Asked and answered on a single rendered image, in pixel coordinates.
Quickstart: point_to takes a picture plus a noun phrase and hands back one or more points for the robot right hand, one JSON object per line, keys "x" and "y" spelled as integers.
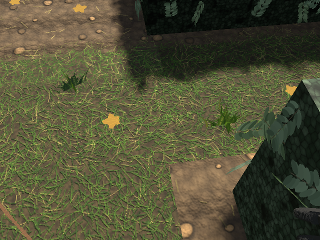
{"x": 309, "y": 215}

